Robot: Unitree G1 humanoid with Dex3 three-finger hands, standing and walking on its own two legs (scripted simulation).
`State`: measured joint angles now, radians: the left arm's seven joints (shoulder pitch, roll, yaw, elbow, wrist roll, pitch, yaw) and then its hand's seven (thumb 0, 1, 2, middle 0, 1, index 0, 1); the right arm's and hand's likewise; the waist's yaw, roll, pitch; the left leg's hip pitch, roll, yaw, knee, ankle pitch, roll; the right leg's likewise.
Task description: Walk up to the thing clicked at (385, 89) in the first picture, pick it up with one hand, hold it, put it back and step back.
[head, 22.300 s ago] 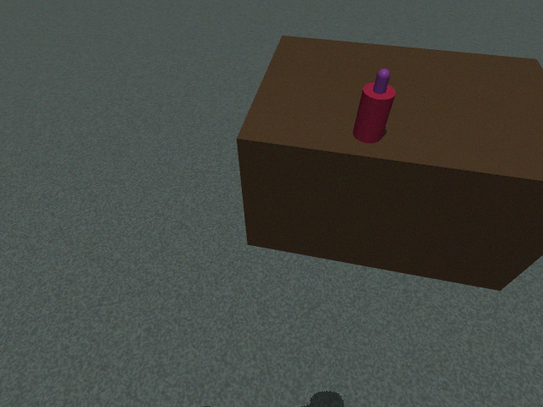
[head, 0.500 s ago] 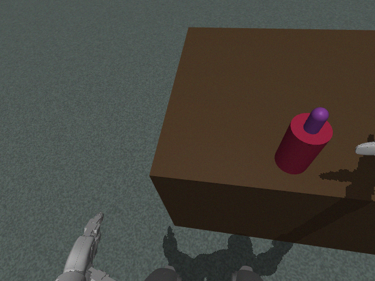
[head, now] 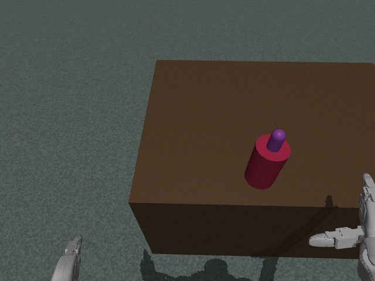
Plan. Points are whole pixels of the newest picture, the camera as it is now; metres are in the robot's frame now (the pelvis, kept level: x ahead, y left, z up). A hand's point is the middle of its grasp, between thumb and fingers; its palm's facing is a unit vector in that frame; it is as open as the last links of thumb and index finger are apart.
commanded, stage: sink last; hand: right
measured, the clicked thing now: (268, 156) +0.44 -0.20 -0.05
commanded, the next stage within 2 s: home in 0.52 s
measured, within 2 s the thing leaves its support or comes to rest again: neither
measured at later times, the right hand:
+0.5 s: hand (321, 280) +0.14 -0.23 +0.00, palm faces +0.32 +0.88 -0.35, open 17.4 cm
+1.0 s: hand out of the picture +0.14 -0.19 -0.05, palm faces +0.22 +0.94 -0.26, open 17.4 cm
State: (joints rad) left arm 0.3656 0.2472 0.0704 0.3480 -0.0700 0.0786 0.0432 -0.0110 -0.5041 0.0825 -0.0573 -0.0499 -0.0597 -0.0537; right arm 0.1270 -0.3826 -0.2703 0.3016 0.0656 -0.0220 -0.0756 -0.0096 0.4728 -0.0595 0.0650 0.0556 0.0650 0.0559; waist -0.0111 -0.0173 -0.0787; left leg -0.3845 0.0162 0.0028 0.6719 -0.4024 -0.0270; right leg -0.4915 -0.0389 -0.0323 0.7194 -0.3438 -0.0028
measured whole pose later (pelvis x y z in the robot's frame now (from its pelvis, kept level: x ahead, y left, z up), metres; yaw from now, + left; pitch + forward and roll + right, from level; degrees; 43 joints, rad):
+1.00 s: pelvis -0.02 +0.03 +0.01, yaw -2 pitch +2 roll -1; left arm 0.29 0.18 -0.01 0.46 -0.02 -0.07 0.09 -0.01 0.30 0.59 -0.15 -0.21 -0.16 -0.21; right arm 0.38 -0.21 -0.10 0.29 0.04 -0.10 -0.05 -0.01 0.54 -0.05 0.05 0.06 0.06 0.06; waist -0.02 0.00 0.00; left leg -0.31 0.02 0.03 0.65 -0.38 0.00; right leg -0.38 -0.03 -0.01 0.62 -0.27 0.03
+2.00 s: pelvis -0.01 +0.01 +0.02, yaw +0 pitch -3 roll +0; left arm 0.16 0.36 0.00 1.06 0.02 0.01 -0.01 0.01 0.91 0.90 -0.20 -0.30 -0.21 -0.30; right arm 0.21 -0.37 0.02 1.04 -0.03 -0.02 -0.02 0.00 0.56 -0.04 0.05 0.05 0.06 0.05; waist 0.00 -0.01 0.04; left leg -0.10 0.02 0.01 0.44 -0.28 -0.01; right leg -0.19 -0.03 -0.03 0.45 -0.20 0.01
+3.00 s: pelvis -0.01 +0.01 +0.03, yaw +0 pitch -2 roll +0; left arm 0.10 0.34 0.00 1.16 0.01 -0.01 -0.01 0.00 0.90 0.90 -0.20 -0.30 -0.21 -0.30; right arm 0.14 -0.35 0.02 1.12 -0.02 -0.01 -0.01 0.00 0.50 -0.07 0.06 0.06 0.06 0.06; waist 0.00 0.00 0.05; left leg -0.07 0.03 0.00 0.33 -0.23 -0.02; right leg -0.15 -0.02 -0.05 0.33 -0.15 0.00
